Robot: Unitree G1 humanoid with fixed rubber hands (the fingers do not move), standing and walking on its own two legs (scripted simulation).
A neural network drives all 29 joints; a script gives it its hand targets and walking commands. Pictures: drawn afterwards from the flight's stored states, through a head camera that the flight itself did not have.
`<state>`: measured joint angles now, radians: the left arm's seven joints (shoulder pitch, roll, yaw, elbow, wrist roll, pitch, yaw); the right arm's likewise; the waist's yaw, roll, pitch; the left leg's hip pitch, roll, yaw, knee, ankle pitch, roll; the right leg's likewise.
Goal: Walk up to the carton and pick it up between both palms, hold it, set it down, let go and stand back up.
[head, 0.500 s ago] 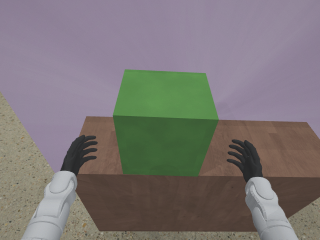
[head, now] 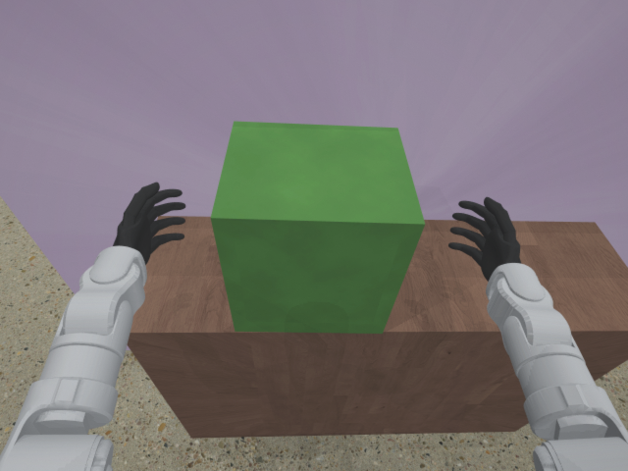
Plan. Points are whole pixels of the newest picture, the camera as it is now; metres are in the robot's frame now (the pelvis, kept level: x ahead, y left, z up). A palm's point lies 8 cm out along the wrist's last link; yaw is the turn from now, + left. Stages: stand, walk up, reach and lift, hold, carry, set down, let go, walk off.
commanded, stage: reach and lift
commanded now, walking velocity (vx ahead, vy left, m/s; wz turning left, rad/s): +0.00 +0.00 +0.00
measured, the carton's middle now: (312, 234) +0.48 +0.01 +0.01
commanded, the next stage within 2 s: none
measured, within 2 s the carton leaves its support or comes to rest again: neither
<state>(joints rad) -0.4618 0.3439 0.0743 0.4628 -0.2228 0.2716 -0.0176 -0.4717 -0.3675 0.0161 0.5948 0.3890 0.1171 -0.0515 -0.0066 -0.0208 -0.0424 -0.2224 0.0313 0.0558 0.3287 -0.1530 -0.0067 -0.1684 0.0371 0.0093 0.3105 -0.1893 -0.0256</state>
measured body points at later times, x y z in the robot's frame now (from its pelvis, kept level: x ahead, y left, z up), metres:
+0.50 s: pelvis +0.00 +0.00 +0.00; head +0.01 +0.01 +0.45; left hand +0.43 +0.23 +0.16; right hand +0.43 -0.24 +0.16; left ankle +0.01 +0.12 -0.75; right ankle -0.02 -0.10 -0.75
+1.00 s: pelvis -0.01 +0.00 +0.00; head +0.02 +0.01 +0.44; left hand +0.47 +0.23 +0.22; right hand +0.46 -0.23 +0.22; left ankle +0.01 +0.12 -0.75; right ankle -0.02 -0.10 -0.75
